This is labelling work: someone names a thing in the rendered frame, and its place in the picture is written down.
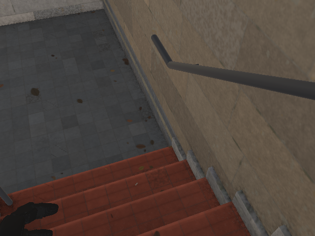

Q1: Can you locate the left robot hand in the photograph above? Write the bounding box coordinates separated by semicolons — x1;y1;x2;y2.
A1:
0;202;59;236

